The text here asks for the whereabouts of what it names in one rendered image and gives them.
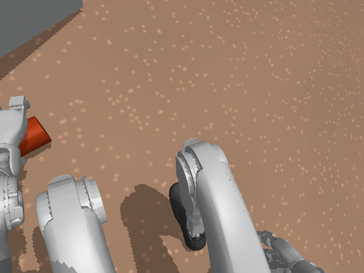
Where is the can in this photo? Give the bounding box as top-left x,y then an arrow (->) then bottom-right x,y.
18,116 -> 52,157

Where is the left robot arm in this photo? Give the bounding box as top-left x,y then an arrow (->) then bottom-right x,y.
0,143 -> 24,273

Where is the right robot arm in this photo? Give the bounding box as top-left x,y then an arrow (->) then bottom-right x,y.
291,260 -> 327,273

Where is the right robot hand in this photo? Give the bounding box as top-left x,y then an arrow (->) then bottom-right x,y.
257,230 -> 305,273

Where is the left robot hand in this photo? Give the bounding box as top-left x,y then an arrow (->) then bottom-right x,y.
0,96 -> 30,167

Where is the right robot foot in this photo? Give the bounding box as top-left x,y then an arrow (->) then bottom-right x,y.
169,182 -> 206,251

